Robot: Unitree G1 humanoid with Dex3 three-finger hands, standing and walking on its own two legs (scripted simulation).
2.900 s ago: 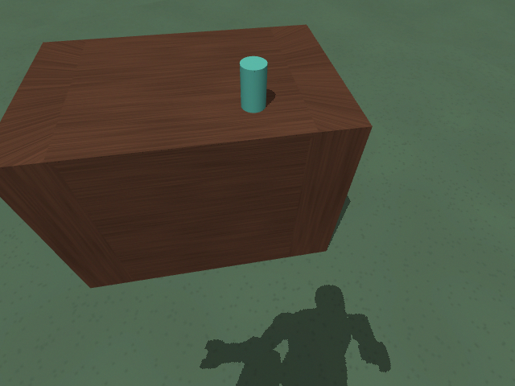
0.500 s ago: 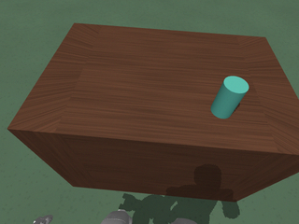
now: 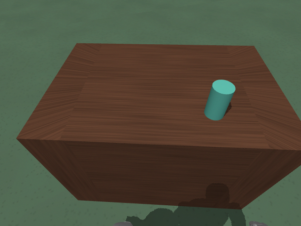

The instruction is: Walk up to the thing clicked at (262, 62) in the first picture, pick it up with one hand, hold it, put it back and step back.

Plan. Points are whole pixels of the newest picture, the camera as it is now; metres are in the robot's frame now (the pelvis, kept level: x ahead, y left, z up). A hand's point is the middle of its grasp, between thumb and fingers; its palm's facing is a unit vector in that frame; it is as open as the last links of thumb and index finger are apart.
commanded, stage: walk up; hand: right
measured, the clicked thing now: (218, 100) +0.52 -0.21 +0.01
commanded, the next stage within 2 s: stand in 1.42 s
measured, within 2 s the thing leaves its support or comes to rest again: neither
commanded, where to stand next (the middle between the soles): +0.07 +0.01 m, yaw -1 degrees
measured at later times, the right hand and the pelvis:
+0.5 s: hand out of the picture +0.10 -0.25 -0.14, palm faces +0.01 +0.94 -0.34, open 7.4 cm; pelvis +0.02 +0.00 +0.02, yaw -1 degrees
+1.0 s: hand out of the picture +0.12 -0.25 -0.14, palm faces +0.01 +0.95 -0.32, open 7.4 cm; pelvis +0.03 +0.00 +0.02, yaw -1 degrees
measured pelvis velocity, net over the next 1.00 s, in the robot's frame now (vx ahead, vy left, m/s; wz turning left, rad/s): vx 0.03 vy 0.00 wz -0.01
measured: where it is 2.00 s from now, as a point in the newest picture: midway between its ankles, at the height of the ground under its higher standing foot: outside the picture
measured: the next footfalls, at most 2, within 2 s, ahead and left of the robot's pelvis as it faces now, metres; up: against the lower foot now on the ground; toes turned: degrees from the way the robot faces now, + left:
none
